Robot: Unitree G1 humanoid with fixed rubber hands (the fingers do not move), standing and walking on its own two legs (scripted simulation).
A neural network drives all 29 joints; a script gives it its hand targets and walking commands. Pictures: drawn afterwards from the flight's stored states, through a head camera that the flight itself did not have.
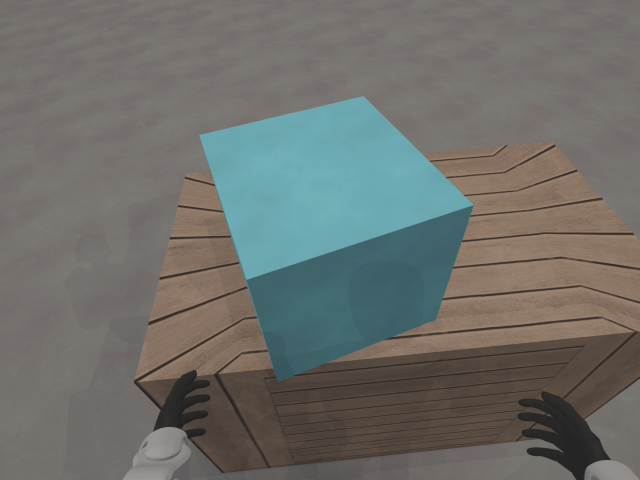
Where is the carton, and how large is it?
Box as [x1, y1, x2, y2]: [199, 96, 473, 381]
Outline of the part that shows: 363,96 199,135 239,263 278,381 435,319 473,205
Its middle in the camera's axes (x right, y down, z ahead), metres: +0.00 -0.01 +0.65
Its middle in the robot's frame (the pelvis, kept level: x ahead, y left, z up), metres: +0.49 +0.03 +0.01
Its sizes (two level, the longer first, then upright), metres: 0.316 0.293 0.272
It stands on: a pedestal, 0.62 m high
